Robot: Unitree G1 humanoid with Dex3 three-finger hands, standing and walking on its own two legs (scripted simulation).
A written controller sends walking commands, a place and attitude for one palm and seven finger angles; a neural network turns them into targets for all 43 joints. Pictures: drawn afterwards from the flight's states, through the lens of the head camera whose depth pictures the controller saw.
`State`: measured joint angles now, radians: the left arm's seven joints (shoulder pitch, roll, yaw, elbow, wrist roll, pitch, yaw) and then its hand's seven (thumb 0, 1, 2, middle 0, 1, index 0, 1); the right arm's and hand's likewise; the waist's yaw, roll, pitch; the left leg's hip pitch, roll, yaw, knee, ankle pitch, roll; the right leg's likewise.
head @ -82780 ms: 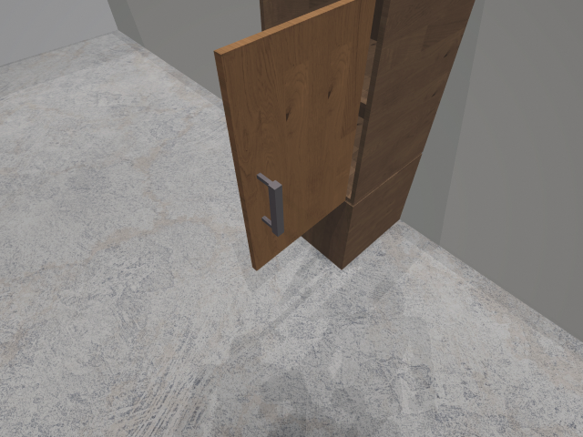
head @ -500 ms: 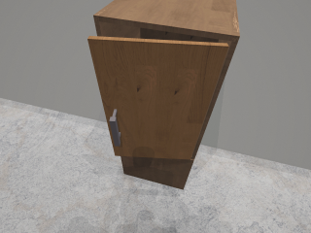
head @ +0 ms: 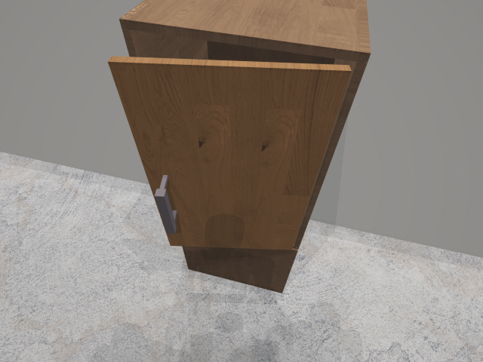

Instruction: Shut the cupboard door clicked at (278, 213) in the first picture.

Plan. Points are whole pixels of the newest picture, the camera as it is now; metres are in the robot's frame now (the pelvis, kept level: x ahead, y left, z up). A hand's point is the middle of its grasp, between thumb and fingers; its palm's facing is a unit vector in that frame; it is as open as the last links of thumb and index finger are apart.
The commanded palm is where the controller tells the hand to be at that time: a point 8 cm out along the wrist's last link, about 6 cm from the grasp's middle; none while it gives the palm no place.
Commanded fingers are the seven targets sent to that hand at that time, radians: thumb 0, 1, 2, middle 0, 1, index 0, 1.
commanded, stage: come to a stop and stand still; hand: left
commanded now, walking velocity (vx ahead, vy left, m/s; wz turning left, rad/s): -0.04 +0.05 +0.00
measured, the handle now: (168, 205) +0.45 +0.21 -0.09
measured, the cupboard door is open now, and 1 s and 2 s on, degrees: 13 13 13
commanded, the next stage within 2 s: look again from close up in 1.06 s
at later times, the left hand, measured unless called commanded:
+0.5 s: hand out of the picture +0.01 +0.20 -0.17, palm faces +0.00 -0.97 -0.25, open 7.4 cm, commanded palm none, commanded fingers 0.00 0.90 0.90 -0.20 -0.30 -0.20 -0.30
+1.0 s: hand out of the picture +0.02 +0.21 -0.17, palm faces -0.02 -0.97 -0.24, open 7.4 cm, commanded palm none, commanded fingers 0.00 0.90 0.90 -0.20 -0.30 -0.20 -0.30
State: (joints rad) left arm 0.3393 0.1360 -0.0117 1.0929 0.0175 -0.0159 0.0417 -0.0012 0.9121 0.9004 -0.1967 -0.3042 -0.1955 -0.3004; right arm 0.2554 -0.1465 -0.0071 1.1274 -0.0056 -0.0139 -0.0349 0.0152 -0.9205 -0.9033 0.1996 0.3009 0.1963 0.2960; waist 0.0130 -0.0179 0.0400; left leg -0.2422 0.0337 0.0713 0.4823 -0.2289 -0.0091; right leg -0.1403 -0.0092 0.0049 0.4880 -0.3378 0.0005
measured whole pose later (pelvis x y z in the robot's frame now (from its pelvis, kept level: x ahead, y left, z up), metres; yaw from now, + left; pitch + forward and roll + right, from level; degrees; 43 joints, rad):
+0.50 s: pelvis -0.02 +0.01 +0.00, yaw +1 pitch -1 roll -1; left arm 0.27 0.19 -0.02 1.03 0.02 -0.02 0.04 0.00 0.91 0.90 -0.20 -0.30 -0.20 -0.30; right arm 0.24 -0.20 -0.01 1.01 -0.02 -0.01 -0.01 0.01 -0.91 -0.90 0.20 0.30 0.19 0.30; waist -0.02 0.03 0.03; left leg -0.30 0.04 0.06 0.56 -0.24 0.01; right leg -0.18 0.00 -0.01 0.53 -0.33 0.01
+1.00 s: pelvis -0.01 +0.02 +0.00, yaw -1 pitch -1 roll +0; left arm 0.24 0.22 -0.01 1.07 0.02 -0.01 0.03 0.00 0.91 0.90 -0.20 -0.30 -0.20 -0.30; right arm 0.21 -0.21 0.00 1.08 -0.01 -0.02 -0.01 0.01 -0.91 -0.90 0.20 0.30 0.20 0.30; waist 0.00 -0.01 0.05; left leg -0.26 0.02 0.09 0.50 -0.23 0.02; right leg -0.16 -0.03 0.02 0.51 -0.34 0.02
